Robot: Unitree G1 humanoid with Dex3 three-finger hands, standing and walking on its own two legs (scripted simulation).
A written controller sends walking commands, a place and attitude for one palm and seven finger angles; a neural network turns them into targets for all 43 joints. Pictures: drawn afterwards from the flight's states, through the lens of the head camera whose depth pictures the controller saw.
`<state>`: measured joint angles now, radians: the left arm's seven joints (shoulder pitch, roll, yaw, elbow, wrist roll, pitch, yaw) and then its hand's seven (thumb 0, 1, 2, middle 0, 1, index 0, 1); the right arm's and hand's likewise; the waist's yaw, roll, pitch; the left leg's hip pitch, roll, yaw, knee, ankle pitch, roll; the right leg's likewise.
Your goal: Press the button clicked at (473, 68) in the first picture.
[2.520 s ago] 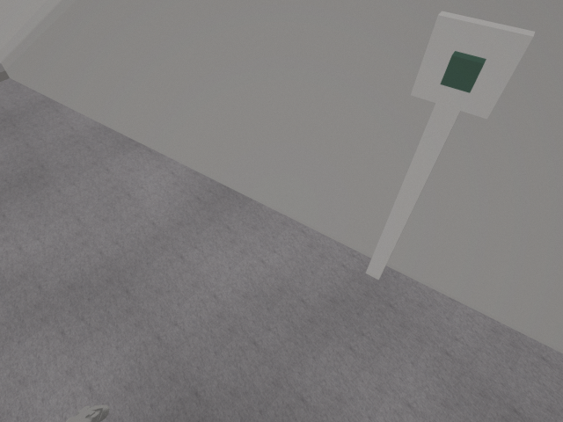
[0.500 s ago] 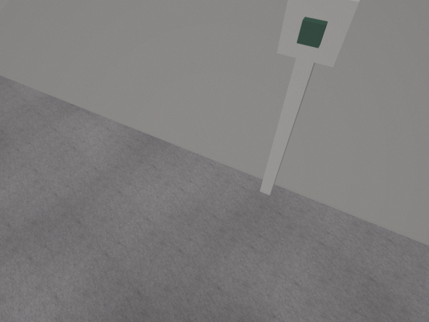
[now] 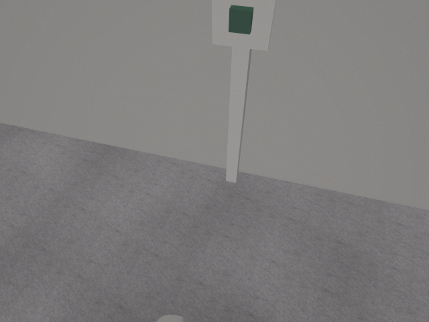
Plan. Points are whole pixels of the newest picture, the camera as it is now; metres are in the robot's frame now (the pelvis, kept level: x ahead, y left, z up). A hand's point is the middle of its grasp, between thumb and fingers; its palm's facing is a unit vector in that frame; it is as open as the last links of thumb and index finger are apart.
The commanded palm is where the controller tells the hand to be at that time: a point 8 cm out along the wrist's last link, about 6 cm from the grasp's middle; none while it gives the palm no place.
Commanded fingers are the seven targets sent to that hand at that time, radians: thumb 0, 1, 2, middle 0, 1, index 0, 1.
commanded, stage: turn to face it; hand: left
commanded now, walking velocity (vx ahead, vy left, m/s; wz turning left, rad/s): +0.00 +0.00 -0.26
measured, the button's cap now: (240, 19) +0.87 +0.00 +0.14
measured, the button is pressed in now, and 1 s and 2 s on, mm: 0 0 0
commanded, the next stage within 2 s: take the last steps up to it in 0.14 s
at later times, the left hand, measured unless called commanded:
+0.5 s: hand out of the picture +0.11 +0.22 -0.17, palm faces -0.19 -0.97 -0.16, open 7.4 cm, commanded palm none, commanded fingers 0.00 0.90 0.90 -0.20 -0.30 -0.20 -0.30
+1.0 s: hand out of the picture +0.14 +0.14 -0.19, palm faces -0.14 -0.97 -0.19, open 7.2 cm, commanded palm none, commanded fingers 0.00 0.90 0.90 -0.20 -0.30 -0.20 -0.30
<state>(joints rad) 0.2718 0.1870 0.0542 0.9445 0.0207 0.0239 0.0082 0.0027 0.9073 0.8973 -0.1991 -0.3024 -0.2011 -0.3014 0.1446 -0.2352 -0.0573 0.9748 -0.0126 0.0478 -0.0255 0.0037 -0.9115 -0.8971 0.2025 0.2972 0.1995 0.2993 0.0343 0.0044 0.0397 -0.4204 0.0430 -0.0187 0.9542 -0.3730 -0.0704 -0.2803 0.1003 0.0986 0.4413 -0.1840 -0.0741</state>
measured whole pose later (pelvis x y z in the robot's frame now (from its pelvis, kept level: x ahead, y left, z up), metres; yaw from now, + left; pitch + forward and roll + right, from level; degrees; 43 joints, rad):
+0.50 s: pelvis +0.00 +0.04 +0.01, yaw -11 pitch +0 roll -2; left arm 0.21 0.24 0.08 0.99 0.03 0.06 -0.05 0.00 0.91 0.90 -0.19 -0.30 -0.19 -0.30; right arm 0.37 -0.15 -0.02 1.04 -0.03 -0.04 -0.03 0.00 -0.91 -0.90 0.21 0.30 0.20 0.30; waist -0.04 -0.03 0.01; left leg -0.11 0.06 0.13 0.38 -0.28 0.01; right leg -0.45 -0.04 -0.01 0.97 -0.34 0.06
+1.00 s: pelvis +0.13 -0.05 -0.01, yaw -11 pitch +0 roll -3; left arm 0.34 0.19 0.05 1.12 0.03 -0.05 0.01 -0.01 0.94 0.90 -0.19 -0.30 -0.20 -0.30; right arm 0.23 -0.17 -0.06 1.03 -0.02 -0.02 0.03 0.00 -0.92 -0.90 0.20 0.30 0.20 0.30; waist 0.00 0.01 0.00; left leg -0.49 0.12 0.13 0.76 -0.27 -0.02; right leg -0.03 0.01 -0.14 0.38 -0.35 0.00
